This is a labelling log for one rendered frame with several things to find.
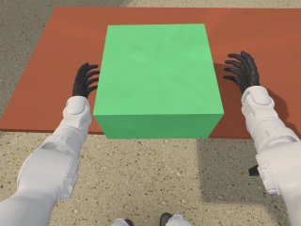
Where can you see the right robot forearm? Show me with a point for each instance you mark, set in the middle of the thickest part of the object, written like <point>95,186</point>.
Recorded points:
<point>262,121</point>

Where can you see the robot right foot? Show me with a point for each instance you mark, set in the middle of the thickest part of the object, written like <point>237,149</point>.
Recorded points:
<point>164,219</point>

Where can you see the carton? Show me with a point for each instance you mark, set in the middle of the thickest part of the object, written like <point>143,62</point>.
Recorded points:
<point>157,81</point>

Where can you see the robot right hand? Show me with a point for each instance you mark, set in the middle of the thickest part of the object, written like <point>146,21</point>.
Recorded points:
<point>247,74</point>

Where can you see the right robot shin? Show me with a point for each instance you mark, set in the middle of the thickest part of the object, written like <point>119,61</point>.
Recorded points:
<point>175,217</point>

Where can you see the left robot forearm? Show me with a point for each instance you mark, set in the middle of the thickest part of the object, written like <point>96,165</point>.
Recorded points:
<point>71,134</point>

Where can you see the robot left hand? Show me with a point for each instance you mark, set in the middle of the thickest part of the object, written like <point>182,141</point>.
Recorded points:
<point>82,81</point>

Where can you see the left robot upper arm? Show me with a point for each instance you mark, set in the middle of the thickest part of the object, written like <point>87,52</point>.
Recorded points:
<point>48,178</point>

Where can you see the table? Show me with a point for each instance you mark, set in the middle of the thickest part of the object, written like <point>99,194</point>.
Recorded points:
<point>74,36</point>

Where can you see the right robot upper arm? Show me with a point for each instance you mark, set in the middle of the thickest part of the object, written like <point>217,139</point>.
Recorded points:
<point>280,171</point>

